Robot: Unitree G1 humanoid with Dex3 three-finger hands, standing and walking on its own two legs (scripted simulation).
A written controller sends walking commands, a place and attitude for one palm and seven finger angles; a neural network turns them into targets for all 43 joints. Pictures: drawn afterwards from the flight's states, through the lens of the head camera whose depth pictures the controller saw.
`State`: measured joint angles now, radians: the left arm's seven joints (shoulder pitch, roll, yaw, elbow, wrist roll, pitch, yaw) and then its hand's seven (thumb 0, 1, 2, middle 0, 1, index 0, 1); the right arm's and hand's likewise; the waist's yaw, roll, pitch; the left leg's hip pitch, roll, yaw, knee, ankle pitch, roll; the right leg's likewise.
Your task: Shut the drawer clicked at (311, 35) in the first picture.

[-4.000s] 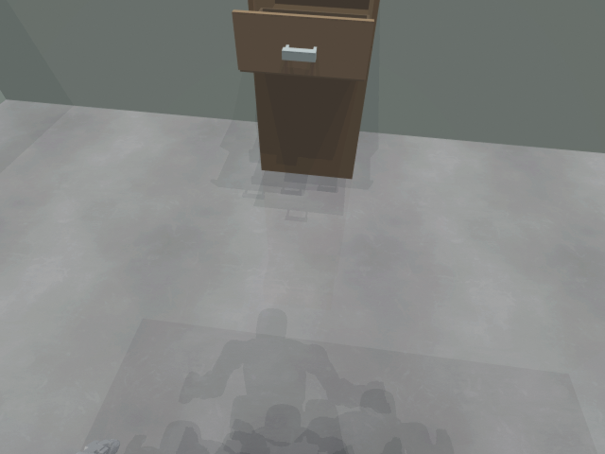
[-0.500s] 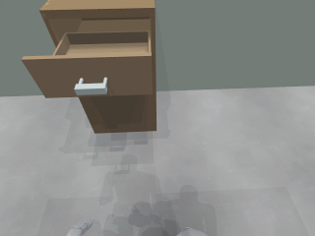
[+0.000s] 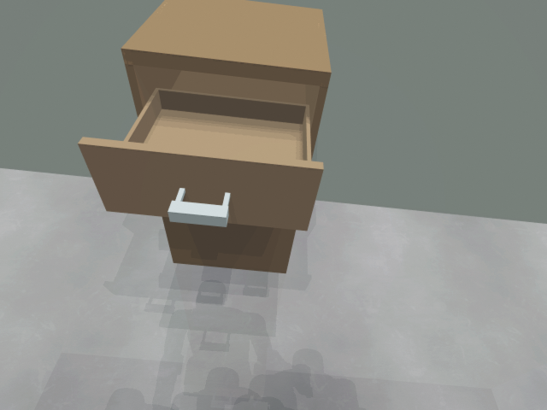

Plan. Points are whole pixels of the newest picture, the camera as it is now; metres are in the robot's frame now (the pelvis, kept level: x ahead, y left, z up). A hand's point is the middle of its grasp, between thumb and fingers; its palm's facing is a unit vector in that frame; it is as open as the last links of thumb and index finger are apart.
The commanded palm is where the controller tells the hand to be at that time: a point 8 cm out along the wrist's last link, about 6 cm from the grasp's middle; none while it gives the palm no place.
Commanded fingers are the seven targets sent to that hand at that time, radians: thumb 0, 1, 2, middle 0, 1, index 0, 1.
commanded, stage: take the last steps up to it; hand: left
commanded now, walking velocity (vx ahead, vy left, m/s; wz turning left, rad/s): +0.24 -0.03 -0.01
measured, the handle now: (201, 204) +0.46 +0.17 +0.00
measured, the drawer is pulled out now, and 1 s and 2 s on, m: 0.30 0.30 0.30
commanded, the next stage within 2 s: come to a stop and stand still in 0.28 s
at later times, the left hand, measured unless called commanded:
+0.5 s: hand (206, 366) +0.23 +0.12 -0.16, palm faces +0.00 -0.98 -0.21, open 7.4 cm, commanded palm none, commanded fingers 0.00 0.90 0.90 -0.20 -0.30 -0.20 -0.30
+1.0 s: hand out of the picture +0.11 +0.22 -0.17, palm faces +0.05 -0.97 -0.25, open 7.4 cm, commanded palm none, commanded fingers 0.00 0.90 0.90 -0.20 -0.30 -0.20 -0.30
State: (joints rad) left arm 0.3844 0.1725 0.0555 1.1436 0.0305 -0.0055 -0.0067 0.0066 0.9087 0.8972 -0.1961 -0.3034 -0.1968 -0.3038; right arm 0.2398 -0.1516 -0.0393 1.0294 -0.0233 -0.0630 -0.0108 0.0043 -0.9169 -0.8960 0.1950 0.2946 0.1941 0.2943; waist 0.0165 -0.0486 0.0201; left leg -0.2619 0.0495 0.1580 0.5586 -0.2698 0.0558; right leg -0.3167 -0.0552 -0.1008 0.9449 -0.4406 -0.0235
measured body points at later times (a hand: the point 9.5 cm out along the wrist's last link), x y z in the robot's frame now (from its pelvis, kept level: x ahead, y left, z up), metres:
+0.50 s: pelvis +0.13 -0.05 -0.01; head +0.15 -0.07 +0.44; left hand +0.23 +0.18 -0.15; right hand +0.05 -0.24 -0.18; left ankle +0.05 +0.08 -0.70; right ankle +0.20 -0.13 -0.73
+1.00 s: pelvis +0.10 +0.01 +0.00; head +0.07 +0.01 +0.45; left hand +0.10 +0.27 -0.15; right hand +0.17 -0.23 -0.14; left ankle +0.10 +0.11 -0.73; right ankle +0.15 -0.10 -0.70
